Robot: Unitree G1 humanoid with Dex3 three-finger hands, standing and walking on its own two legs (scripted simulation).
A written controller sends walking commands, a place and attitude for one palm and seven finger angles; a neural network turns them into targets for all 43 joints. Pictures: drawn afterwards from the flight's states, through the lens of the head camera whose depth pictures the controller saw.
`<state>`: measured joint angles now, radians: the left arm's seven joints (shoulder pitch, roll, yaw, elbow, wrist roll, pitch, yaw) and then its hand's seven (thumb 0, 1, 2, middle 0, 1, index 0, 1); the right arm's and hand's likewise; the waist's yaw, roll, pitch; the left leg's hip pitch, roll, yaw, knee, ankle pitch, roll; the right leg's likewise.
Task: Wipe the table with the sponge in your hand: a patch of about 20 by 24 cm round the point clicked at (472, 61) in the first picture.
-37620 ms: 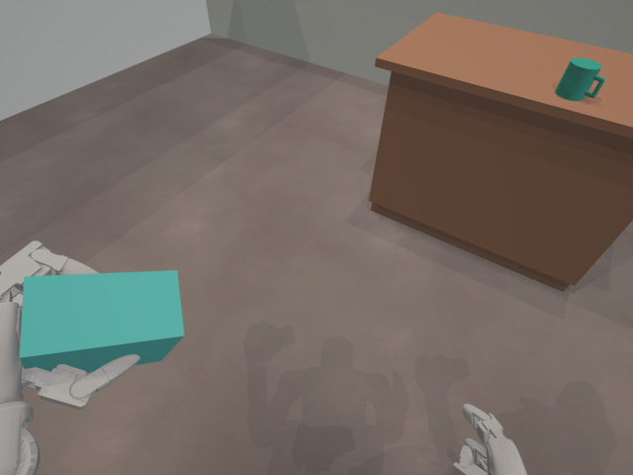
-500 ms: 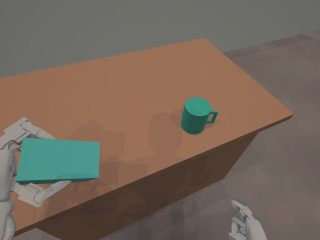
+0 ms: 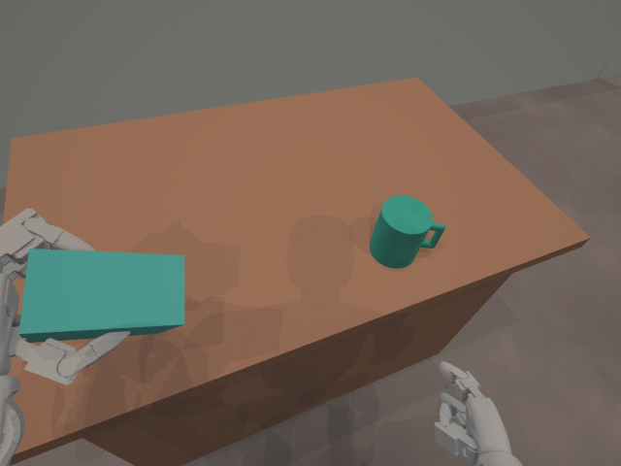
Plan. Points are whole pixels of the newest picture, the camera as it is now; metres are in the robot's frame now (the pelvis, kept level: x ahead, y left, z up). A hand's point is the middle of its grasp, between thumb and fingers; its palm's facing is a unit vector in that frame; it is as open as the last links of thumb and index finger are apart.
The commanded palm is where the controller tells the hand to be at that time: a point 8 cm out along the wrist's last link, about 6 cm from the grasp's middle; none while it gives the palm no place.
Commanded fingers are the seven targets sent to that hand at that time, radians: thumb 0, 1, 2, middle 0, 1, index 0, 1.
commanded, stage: look again from close up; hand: left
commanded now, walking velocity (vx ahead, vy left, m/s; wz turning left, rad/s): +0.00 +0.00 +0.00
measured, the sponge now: (127, 298) +0.24 +0.21 +0.14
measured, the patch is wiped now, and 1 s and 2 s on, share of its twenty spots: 0.00 0.00 0.00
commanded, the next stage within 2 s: come to a stop and stand still in 0.36 s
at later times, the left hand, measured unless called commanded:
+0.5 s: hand (87, 313) +0.21 +0.23 +0.16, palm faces +0.36 -0.85 -0.38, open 10.1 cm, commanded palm +0.15 +0.27 +0.18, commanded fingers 0.00 0.10 1.30 -1.20 -1.60 -1.20 -1.60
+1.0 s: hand (76, 302) +0.21 +0.23 +0.17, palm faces +0.41 -0.85 -0.34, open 10.1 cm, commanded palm +0.15 +0.26 +0.18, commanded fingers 0.00 0.10 1.30 -1.20 -1.60 -1.20 -1.60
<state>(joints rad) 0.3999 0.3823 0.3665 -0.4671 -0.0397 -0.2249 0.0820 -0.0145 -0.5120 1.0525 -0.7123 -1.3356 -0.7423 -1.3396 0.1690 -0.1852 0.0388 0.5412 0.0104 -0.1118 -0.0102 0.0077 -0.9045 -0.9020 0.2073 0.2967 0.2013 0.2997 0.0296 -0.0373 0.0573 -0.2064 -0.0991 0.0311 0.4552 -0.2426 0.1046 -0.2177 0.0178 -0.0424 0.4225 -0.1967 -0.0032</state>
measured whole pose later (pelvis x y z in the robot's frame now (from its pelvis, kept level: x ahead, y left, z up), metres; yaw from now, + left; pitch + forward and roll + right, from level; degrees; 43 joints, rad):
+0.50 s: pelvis -0.01 -0.01 +0.00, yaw +0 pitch -1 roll -1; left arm 0.43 0.37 0.34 -0.44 -0.03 -0.23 0.09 -0.01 -0.51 1.05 -0.71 -1.34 -0.74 -1.34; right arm 0.22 -0.21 0.03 0.58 0.02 -0.11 -0.03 0.01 -0.90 -0.90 0.21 0.30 0.20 0.30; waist 0.01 -0.01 0.04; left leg -0.20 -0.08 0.03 0.44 -0.22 0.09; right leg -0.21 0.03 -0.05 0.40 -0.17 -0.02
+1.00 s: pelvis -0.01 -0.02 +0.00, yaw +1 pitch -1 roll -1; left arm 0.37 0.38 0.38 -0.44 -0.06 -0.28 0.09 -0.01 -0.51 1.05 -0.72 -1.33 -0.74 -1.33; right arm 0.21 -0.20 0.04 0.60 0.01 -0.18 -0.01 0.01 -0.90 -0.90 0.21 0.30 0.20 0.30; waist 0.04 -0.04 0.05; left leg -0.22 -0.08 0.02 0.48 -0.24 0.09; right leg -0.22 0.04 -0.06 0.43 -0.19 -0.03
